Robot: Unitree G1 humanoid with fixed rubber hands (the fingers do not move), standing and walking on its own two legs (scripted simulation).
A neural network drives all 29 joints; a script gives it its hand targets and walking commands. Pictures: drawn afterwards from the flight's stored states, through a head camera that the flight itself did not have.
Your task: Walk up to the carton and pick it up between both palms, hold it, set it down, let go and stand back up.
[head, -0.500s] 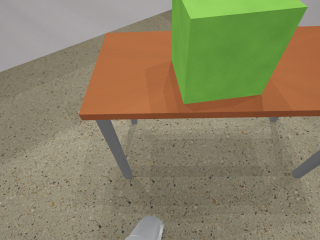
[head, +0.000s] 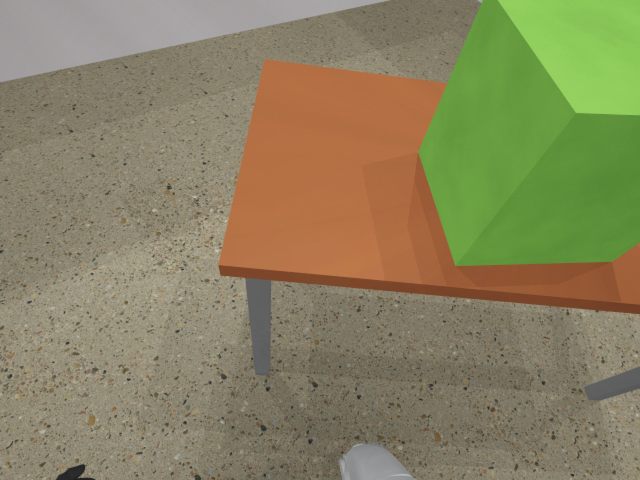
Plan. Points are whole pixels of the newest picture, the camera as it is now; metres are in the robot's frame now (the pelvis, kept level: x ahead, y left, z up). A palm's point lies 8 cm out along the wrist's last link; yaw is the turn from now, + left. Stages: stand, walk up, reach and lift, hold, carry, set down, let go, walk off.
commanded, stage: walk up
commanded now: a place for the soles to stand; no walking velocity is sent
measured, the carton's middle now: (557, 141) +0.57 -0.35 +0.09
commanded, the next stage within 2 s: none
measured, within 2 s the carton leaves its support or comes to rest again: neither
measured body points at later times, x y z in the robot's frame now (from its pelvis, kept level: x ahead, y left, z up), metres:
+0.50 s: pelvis +0.11 -0.14 +0.00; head +0.20 -0.14 +0.43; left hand +0.20 +0.20 -0.12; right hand +0.20 -0.47 -0.11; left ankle +0.05 +0.01 -0.63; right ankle +0.07 -0.18 -0.71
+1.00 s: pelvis +0.16 -0.26 -0.02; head +0.26 -0.30 +0.42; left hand +0.33 +0.06 -0.10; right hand +0.25 -0.59 -0.15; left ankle +0.17 -0.07 -0.71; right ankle +0.22 -0.40 -0.73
